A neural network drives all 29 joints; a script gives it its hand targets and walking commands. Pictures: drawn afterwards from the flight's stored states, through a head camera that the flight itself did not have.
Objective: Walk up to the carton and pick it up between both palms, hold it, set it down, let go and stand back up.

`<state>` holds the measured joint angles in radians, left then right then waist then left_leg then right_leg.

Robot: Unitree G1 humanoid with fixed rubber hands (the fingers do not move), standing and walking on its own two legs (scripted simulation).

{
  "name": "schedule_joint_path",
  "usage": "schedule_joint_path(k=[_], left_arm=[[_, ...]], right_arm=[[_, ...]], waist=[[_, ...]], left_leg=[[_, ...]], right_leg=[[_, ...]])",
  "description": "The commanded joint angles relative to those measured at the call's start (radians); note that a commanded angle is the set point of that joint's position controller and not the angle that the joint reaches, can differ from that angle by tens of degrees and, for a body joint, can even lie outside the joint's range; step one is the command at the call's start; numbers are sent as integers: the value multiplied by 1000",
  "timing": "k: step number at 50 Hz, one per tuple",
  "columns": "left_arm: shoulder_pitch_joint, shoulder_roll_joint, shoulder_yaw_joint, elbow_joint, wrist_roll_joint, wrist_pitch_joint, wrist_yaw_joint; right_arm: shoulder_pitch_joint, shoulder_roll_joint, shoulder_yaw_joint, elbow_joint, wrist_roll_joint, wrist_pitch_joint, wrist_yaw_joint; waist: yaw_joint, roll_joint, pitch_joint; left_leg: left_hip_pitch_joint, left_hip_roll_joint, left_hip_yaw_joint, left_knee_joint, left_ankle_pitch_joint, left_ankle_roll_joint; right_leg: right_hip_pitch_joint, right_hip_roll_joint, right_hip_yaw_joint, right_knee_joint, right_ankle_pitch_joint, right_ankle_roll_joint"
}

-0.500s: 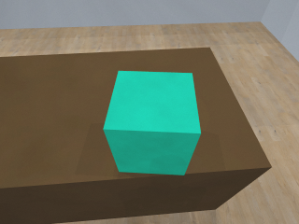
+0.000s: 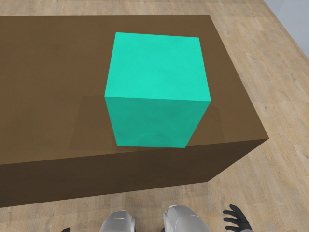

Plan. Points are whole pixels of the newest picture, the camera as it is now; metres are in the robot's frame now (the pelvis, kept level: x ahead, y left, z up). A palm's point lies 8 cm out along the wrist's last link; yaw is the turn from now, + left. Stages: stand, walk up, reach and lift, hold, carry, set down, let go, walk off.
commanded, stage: walk up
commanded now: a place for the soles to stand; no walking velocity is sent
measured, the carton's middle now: (154, 96) +0.44 +0.02 +0.04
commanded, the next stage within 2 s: none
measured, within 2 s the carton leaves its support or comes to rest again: neither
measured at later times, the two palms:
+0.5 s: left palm out of the picture -0.01 +0.20 -0.12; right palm out of the picture -0.08 -0.27 -0.15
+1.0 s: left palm out of the picture -0.11 +0.22 -0.13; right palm out of the picture -0.14 -0.24 -0.13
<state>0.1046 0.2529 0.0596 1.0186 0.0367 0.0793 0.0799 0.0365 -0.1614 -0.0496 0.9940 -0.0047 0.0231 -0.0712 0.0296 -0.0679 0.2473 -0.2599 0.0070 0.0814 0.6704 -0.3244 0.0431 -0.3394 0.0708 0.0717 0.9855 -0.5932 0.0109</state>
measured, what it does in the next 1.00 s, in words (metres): walks backwards: right foot, then left foot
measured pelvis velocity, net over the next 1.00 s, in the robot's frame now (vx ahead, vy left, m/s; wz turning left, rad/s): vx -0.11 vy -0.02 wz -0.08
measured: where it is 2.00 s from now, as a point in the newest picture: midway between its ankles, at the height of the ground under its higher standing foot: outside the picture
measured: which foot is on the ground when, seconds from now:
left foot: down 0.00-0.28, up 0.30-0.50, down 0.52-1.00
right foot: up 0.00-0.24, down 0.26-1.00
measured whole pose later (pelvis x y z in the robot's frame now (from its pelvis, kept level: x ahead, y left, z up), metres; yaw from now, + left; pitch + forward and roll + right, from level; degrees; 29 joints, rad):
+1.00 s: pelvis -0.11 -0.02 +0.01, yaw -4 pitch -3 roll +0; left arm 0.33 0.20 -0.04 1.10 0.00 0.00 0.02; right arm 0.33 -0.18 0.02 1.09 -0.01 0.00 -0.01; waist 0.00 0.01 0.03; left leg -0.22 0.01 -0.02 0.53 -0.26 -0.02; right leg -0.27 0.00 0.04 0.53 -0.21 0.01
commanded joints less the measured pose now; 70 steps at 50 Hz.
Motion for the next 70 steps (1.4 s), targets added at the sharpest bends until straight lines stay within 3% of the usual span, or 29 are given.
schedule_joint_path(k=[1, 5, 9, 12, 13, 14, 15, 18, 22, 24, 25, 26, 27, 28, 29, 31, 37, 46, 57, 58, 61, 62, 63, 65, 66, 67, 68, 69, 70], left_arm=[[115, 94, 32, -55, -13, -2, -5], [93, 81, 19, -104, -17, -20, -36], [94, 45, 1, -132, -22, -37, -55], [203, 67, 8, -122, -23, -63, -62], [215, 109, 13, -139, -22, -72, -62], [177, 223, 44, -162, -55, -72, -57], [111, 286, 64, -177, -60, -79, -46], [-21, 141, 17, -212, -31, -85, -30], [43, 107, 4, -198, -8, -94, -52], [43, 116, -6, -183, 2, -88, -57], [49, 116, -15, -175, 2, -86, -62], [85, 86, -27, -173, -7, -89, -68], [130, 50, -38, -160, -40, -86, -68], [165, 25, -49, -130, -33, -77, -62], [180, 43, -50, -105, -27, -79, -64], [171, 80, -46, -75, -36, -90, -72], [182, 82, -62, -40, -29, -110, -64], [198, 87, -72, 4, -32, -107, -57], [231, 79, -85, 45, -31, -102, -54], [284, 92, -66, 15, 7, -108, -60], [370, 152, -38, 46, 3, -98, -50], [353, 169, -32, 44, 4, -98, -44], [317, 168, -31, 34, 8, -100, -41], [253, 152, -35, 16, 12, -100, -51], [207, 142, -40, 1, 11, -95, -58], [137, 95, -54, -27, 5, -89, -66], [105, 15, -76, -53, -6, -90, -69], [142, 23, -71, -57, 10, -92, -67], [180, 24, -74, -51, 16, -96, -66]], right_arm=[[19, -199, -38, -116, -19, 15, -17], [52, -199, -25, -137, -22, -7, -2], [64, -252, -25, -142, -36, -4, 14], [31, -269, -4, -143, -36, 17, 40], [64, -222, 12, -150, -23, 22, 51], [32, -179, 18, -183, -9, 39, 44], [38, -176, 18, -180, -27, 57, 36], [135, -171, 23, -97, 3, 37, 55], [169, -154, 34, -74, -21, -11, 59], [225, -138, 35, -54, -17, -24, 61], [258, -145, 35, -45, -15, -32, 60], [290, -169, 31, -40, -18, -38, 58], [230, -221, 25, -42, 6, -39, 56], [198, -257, 17, -30, 21, -33, 62], [169, -226, 27, -27, 20, -30, 67], [219, -204, 33, -27, 1, -30, 63], [313, -187, 36, 20, 5, -39, 66], [364, -159, 49, 52, 0, -42, 59], [359, -152, 69, 77, 2, -48, 50], [430, -178, 45, 80, -15, -45, 57], [362, -139, 49, 46, -30, -38, 64], [368, -120, 51, 33, -40, -43, 67], [388, -104, 52, 29, -44, -49, 69], [439, -107, 39, 24, -40, -68, 72], [504, -107, 31, 31, -39, -76, 71], [573, -127, 21, 42, -33, -82, 65], [605, -179, 7, 64, -11, -81, 57], [610, -219, -3, 84, -1, -70, 49], [596, -226, -5, 84, -7, -66, 43]], waist=[[-38, 257, -184], [-54, 192, -285], [-61, 237, -328], [11, 155, -346], [5, 25, -349], [26, -191, -261], [26, -194, -183], [-57, -133, -183], [-25, -149, -257], [-51, -110, -279], [-67, -78, -279], [-59, -17, -295], [3, 77, -241], [29, 152, -174], [35, 171, -133], [3, 128, -96], [-22, 138, -98], [-49, 45, -122], [-37, 44, -135], [-35, 40, -204], [13, -51, -91], [7, -70, -54], [-5, -73, -49], [-43, -63, -101], [-84, -55, -120], [-127, 39, -101], [-127, 215, -63], [-107, 202, 0], [-92, 213, 34]], left_leg=[[83, 333, -256, -290, 705, 242], [203, 309, -232, -239, 604, 225], [173, 271, -199, -184, 429, 175], [-22, 235, -146, -79, 274, 95], [-126, 168, -90, 14, 103, 29], [-161, -20, 9, 171, -290, -43], [-58, 16, -141, 385, -333, -58], [-155, 24, -165, 320, -248, -58], [-71, 37, -116, 53, -217, -68], [57, 14, -73, -186, -33, -56], [137, 24, -98, -287, 120, -42], [195, 76, -216, -283, 160, -18], [38, 129, -322, -306, -32, 25], [-207, 162, -363, -397, -299, 53], [-261, 134, -329, -433, -374, 36], [-183, 84, -256, -399, -291, 3], [-115, 75, -241, -376, -234, 0], [-35, 55, -201, -303, -146, -2], [-26, 61, -198, -294, -45, -3], [-62, 14, -186, -239, -345, 9], [-292, -36, -83, -22, -269, -26], [-295, 0, -65, 31, -194, -35], [-276, 32, -82, 19, -146, -36], [-89, 30, -84, -99, -59, -23], [67, 17, -104, -177, -40, -5], [151, 74, -258, -315, -134, 16], [155, 210, -543, -505, -366, 40], [126, 311, -677, -551, -454, 70], [133, 334, -686, -528, -352, 116]], right_leg=[[-118, -31, 88, 325, -56, 42], [-114, -57, 43, 131, -3, 58], [22, -78, -40, -226, 48, 45], [250, -64, -81, -508, 405, -2], [261, -162, 122, -565, 364, -43], [23, -394, 442, -693, 285, -193], [-198, -475, 559, -787, 167, -310], [-2, -329, 270, -691, 371, -206], [119, -261, 206, -596, 374, -164], [97, -232, 173, -533, 343, -131], [45, -227, 167, -506, 342, -105], [-15, -201, 151, -466, 320, -71], [-2, -105, 63, -498, 165, -45], [172, -93, 40, -485, 145, -41], [219, -102, 60, -499, 166, -44], [143, -111, 77, -543, 190, -47], [73, -119, 73, -593, 156, -44], [-3, -142, 100, -651, 112, -45], [31, -146, 79, -623, 214, -47], [101, -138, 93, -622, -64, -76], [150, -327, 341, -772, -288, -167], [118, -400, 386, -805, -277, -201], [105, -413, 375, -798, -213, -211], [8, -343, 258, -736, -141, -169], [-105, -280, 175, -658, -136, -130], [-224, -171, 46, -481, -82, -73], [-325, -28, -126, -191, 40, -3], [-371, -52, -100, -114, -16, -2], [-395, -92, -76, -59, -1, -10]])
